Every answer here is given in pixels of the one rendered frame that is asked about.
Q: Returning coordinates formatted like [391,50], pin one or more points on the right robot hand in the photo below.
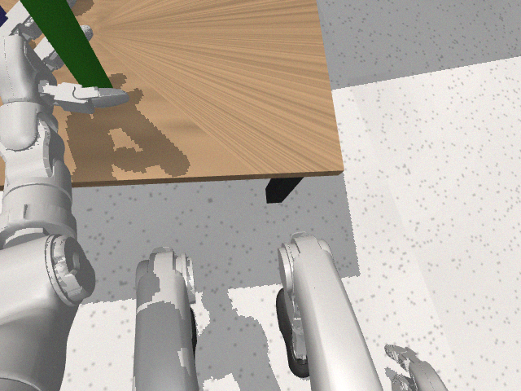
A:
[422,375]

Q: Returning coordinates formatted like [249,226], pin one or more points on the left robot hand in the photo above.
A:
[26,74]

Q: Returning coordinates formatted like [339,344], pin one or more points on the coffee table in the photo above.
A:
[218,90]

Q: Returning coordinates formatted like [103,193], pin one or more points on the left robot arm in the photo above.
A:
[44,273]

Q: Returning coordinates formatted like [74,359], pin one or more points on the right robot foot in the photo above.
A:
[298,366]

